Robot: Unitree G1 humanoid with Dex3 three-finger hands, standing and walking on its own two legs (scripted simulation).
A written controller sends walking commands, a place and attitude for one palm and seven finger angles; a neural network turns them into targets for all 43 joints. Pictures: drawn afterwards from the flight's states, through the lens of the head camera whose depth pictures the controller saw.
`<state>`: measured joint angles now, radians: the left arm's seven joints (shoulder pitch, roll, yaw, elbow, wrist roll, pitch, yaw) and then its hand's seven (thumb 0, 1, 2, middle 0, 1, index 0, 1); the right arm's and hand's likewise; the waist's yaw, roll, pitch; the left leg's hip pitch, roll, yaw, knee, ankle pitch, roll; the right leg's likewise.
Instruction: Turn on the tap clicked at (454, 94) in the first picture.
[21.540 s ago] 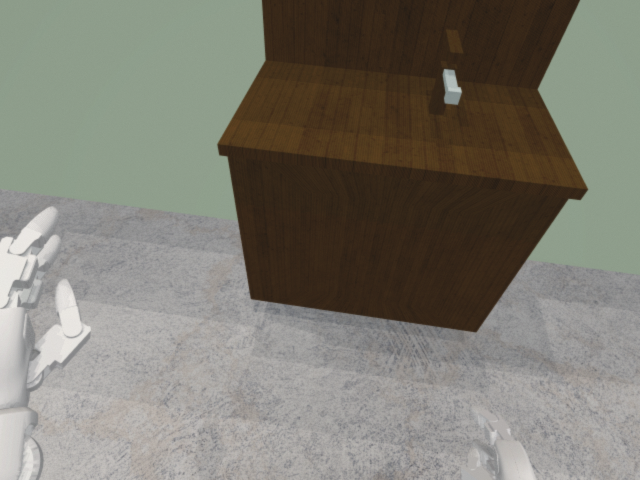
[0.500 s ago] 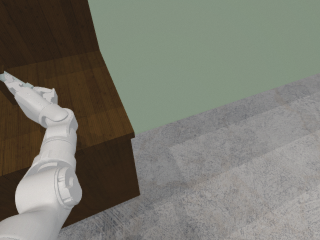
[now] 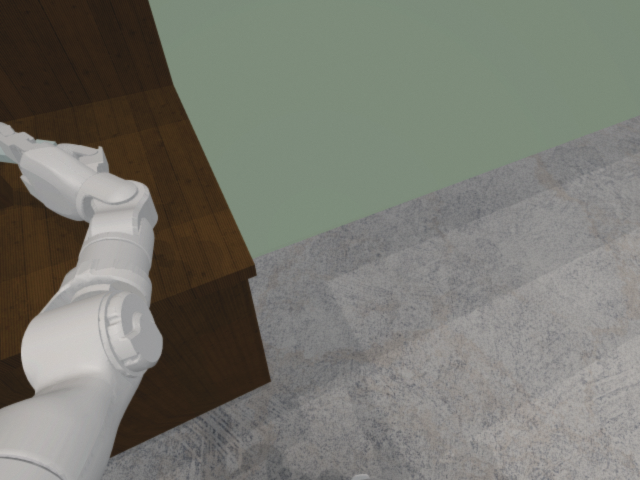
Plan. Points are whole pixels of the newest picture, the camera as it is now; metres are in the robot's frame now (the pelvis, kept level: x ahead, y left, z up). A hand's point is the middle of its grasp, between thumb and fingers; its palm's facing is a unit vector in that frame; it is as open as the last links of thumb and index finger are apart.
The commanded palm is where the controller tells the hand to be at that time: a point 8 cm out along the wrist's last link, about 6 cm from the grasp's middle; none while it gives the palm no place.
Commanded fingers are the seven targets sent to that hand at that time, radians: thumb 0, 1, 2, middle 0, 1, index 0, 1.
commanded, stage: push the lever round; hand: left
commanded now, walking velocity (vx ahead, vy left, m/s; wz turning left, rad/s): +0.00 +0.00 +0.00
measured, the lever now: (46, 156) +0.51 +0.30 +0.12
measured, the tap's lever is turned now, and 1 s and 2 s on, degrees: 57 59 53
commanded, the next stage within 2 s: lift the hand up off the lever in 0.18 s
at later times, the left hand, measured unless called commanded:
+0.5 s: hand (98, 150) +0.52 +0.24 +0.12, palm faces +0.83 -0.55 -0.13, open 8.2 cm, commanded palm +0.45 +0.27 +0.13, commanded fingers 0.00 0.90 0.90 -0.15 -0.15 -0.15 -0.15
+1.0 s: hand (86, 153) +0.50 +0.25 +0.13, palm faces +0.83 -0.54 -0.12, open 8.6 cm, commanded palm +0.44 +0.27 +0.14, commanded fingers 0.00 0.90 0.90 -0.15 -0.15 -0.15 -0.15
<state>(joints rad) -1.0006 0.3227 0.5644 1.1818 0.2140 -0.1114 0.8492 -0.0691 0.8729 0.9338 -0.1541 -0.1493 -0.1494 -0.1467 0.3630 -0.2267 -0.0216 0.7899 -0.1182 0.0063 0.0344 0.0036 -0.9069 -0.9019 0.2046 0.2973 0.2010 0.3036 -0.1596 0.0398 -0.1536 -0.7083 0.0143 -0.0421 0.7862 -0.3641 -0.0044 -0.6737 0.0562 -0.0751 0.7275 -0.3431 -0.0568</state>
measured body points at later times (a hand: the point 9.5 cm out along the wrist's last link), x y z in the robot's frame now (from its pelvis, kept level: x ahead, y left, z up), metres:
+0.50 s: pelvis +0.02 -0.01 +0.01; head +0.09 -0.01 +0.45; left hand +0.47 +0.27 +0.13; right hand +0.02 -0.26 -0.13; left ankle +0.00 +0.12 -0.71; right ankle +0.00 -0.08 -0.71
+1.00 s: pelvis +0.02 +0.00 +0.01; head +0.07 +0.00 +0.46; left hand +0.45 +0.27 +0.14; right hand +0.05 -0.26 -0.12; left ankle +0.00 +0.12 -0.71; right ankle +0.00 -0.08 -0.71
